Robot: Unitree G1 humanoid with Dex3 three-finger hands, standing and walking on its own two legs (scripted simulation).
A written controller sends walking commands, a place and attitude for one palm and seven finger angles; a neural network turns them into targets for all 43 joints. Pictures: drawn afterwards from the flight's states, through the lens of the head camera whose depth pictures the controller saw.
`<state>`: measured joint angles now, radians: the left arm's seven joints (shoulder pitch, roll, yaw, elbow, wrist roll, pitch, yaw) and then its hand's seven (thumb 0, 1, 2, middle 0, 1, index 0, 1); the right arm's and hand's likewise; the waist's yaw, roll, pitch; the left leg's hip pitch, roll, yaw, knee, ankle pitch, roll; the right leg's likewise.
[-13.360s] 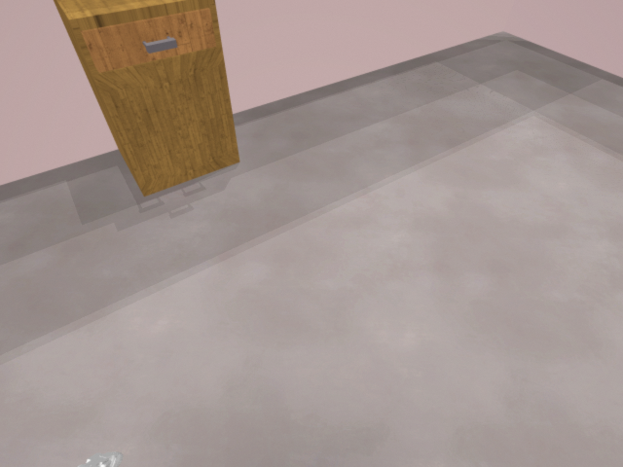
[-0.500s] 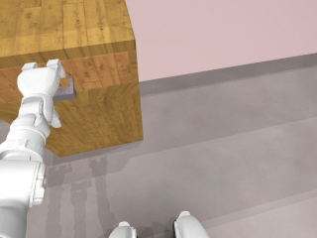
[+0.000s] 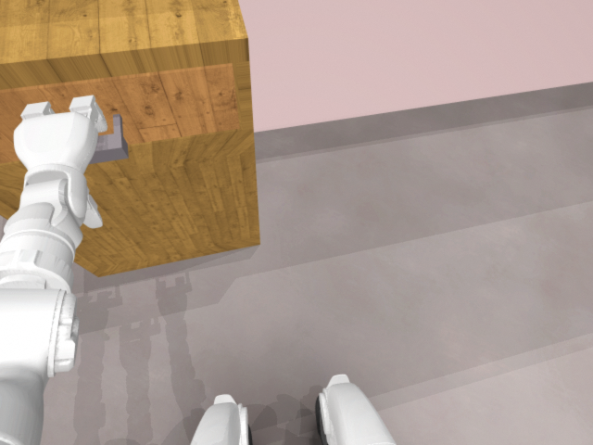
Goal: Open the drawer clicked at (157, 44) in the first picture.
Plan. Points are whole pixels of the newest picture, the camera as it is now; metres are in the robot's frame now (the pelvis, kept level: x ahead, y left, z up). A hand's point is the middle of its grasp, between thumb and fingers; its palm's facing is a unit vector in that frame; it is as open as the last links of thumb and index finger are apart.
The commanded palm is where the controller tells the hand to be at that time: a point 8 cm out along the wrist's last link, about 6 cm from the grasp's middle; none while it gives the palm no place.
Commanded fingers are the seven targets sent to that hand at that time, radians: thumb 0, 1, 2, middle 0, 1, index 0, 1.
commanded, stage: lower the fingers behind the handle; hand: left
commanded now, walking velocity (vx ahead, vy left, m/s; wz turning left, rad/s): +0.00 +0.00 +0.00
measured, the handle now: (86, 138) +0.57 +0.27 -0.02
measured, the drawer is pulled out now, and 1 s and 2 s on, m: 0.00 0.00 0.00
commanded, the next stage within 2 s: lift the fingers back up to retry in 0.88 s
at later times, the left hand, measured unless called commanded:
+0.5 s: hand (80, 166) +0.51 +0.26 -0.01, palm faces -0.03 +0.02 -1.00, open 13.8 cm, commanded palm +0.50 +0.26 +0.01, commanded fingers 0.00 -0.50 0.30 -0.30 -1.20 -0.30 -1.20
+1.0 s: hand (80, 165) +0.51 +0.26 -0.01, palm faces -0.05 +0.03 -1.00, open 13.8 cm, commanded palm +0.50 +0.26 +0.02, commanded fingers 0.00 -0.50 0.30 -0.30 -1.20 -0.30 -1.20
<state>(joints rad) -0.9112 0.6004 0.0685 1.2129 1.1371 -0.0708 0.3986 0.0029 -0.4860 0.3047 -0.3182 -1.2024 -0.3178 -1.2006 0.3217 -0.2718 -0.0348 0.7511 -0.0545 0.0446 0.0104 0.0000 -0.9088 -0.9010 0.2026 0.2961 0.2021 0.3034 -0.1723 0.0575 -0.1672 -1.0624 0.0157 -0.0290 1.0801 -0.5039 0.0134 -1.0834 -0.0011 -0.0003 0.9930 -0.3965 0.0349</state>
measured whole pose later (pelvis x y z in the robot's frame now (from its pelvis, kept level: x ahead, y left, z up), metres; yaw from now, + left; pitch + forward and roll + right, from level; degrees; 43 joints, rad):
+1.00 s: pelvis -0.04 +0.00 -0.04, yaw +0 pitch +31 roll -3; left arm -1.05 0.71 0.04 1.19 1.12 -0.07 0.31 0.00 -0.49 0.30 -0.29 -1.33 -0.32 -1.20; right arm 0.34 -0.28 0.02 0.69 -0.01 0.01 -0.02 0.00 -0.91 -0.90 0.20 0.30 0.20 0.30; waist -0.20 0.07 -0.15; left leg -1.29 0.01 -0.03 1.28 -0.52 0.02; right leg -1.31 0.00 0.00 1.18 -0.41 0.04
